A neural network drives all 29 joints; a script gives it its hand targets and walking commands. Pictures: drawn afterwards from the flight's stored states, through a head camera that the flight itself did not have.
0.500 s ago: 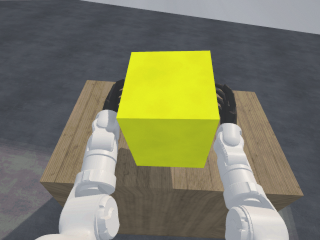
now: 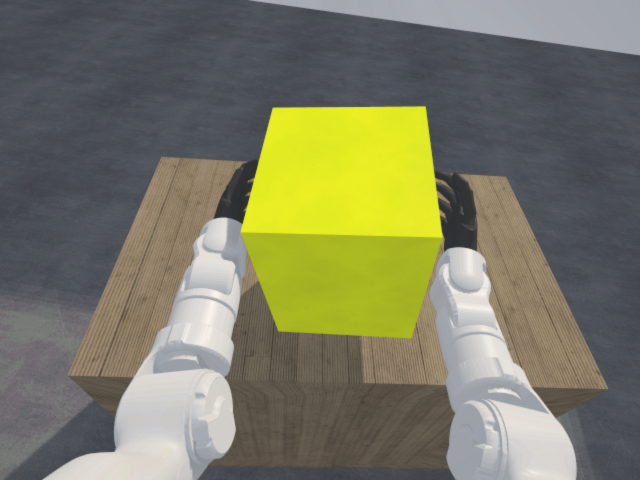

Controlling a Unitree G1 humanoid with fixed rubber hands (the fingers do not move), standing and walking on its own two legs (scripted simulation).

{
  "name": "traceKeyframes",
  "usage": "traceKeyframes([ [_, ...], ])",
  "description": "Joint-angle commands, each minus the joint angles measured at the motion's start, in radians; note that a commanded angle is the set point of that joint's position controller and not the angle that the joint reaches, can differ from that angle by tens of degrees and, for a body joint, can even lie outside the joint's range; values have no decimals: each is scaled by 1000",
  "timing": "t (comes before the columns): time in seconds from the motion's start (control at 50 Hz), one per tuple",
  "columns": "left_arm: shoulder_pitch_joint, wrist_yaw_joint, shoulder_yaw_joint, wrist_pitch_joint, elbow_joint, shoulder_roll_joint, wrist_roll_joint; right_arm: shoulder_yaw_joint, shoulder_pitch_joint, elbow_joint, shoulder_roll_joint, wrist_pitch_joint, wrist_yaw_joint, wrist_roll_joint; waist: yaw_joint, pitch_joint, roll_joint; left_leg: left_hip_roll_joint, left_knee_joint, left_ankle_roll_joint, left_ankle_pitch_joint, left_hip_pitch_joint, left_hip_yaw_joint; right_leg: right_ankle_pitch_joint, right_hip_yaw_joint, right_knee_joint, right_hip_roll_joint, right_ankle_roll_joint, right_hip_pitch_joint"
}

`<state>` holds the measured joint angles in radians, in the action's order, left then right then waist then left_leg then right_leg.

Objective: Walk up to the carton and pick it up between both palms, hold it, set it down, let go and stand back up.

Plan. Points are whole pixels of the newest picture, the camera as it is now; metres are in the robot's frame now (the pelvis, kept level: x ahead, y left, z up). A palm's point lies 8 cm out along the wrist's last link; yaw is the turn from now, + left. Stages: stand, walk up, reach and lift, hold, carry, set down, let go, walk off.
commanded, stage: set down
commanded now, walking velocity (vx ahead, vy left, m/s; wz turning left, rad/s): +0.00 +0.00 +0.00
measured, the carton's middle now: (345, 228) +0.43 -0.05 +0.07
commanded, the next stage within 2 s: none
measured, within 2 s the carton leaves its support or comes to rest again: rests again in 1.56 s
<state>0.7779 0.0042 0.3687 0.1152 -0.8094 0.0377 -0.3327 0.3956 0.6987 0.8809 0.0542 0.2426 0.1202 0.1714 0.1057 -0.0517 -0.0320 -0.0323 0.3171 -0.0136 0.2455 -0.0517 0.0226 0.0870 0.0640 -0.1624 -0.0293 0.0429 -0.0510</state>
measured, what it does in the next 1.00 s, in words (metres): stands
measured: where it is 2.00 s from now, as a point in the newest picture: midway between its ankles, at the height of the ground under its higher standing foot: outside the picture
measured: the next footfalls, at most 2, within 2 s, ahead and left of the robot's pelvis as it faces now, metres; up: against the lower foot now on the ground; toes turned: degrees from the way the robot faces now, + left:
none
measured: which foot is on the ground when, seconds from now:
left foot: down 0.00-1.00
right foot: down 0.00-1.00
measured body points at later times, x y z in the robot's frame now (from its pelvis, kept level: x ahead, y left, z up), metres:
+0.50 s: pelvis +0.00 +0.00 +0.00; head +0.03 +0.02 +0.45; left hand +0.45 +0.09 +0.08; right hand +0.39 -0.20 +0.10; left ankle -0.05 +0.12 -0.75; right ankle +0.00 -0.15 -0.75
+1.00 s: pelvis +0.01 +0.00 +0.00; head +0.07 +0.02 +0.44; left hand +0.46 +0.08 +0.05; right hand +0.40 -0.20 +0.07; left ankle -0.05 +0.12 -0.75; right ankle +0.00 -0.15 -0.75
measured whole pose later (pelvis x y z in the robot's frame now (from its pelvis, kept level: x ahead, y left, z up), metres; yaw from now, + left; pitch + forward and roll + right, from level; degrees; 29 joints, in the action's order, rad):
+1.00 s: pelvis +0.01 +0.00 +0.00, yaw -1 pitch +8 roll -1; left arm 0.90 0.00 0.43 -0.08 -1.12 -0.03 -0.33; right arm 0.61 0.74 0.90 0.13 0.26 0.10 0.37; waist 0.14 0.02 -0.01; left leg -0.02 0.33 -0.01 0.24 -0.23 0.02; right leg 0.09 0.06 -0.21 -0.04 0.05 -0.25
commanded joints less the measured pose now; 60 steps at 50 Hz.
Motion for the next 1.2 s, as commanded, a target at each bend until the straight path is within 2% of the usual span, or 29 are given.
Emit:
traceKeyframes([
  [0.0, 574, -126, -303, -95, 96, 500, 27, -310, 563, -111, 452, 35, -118, 52, 7, 550, 34, 58, -18, -69, -455, -80, -113, -562, 64, -145, 49, 1, 388],
  [0.1, 601, -127, -308, -119, 74, 498, 36, -295, 562, -109, 470, 37, -121, 71, 23, 593, 31, 55, -15, -71, -455, -87, -107, -580, 68, -155, 46, 2, 369],
  [0.2, 624, -128, -304, -137, 38, 500, 38, -257, 561, -82, 474, 35, -125, 98, 36, 598, 50, 49, -11, -75, -463, -71, -105, -530, 76, -149, 50, -1, 309],
  [0.38, 668, -124, -259, -168, -40, 485, 27, -184, 578, -42, 480, 31, -141, 138, 31, 599, 85, 40, -1, -82, -468, -60, -110, -451, 77, -141, 56, -6, 240],
  [0.46, 681, -127, -220, -182, -81, 466, 15, -157, 577, -23, 489, 23, -147, 161, 26, 583, 75, 44, -16, -73, -422, -95, -115, -443, 72, -143, 51, -4, 248],
  [0.56, 702, -130, -181, -201, -118, 446, 6, -131, 579, -17, 507, 17, -152, 192, 24, 598, 62, 52, -33, -63, -366, -137, -121, -469, 64, -154, 40, 2, 275],
  [0.66, 713, -129, -159, -224, -147, 438, -4, -105, 571, -6, 517, 19, -159, 225, 27, 620, 57, 49, -32, -61, -365, -138, -121, -481, 65, -160, 39, 6, 256],
  [0.76, 724, -125, -161, -246, -163, 440, -3, -91, 569, 5, 523, 29, -165, 244, 40, 658, 68, 44, -13, -66, -416, -115, -115, -500, 69, -168, 43, 5, 226],
  [1.0, 715, -113, -170, -296, -224, 446, -2, -108, 567, 45, 540, 55, -168, 246, 37, 719, 90, 34, 39, -77, -529, -131, -102, -608, 61, -204, 46, -1, 196],
  [1.18, 718, -107, -174, -336, -272, 457, -6, -101, 571, 78, 548, 81, -164, 254, 47, 747, 101, 31, 54, -80, -545, -159, -96, -637, 58, -216, 47, -6, 183],
])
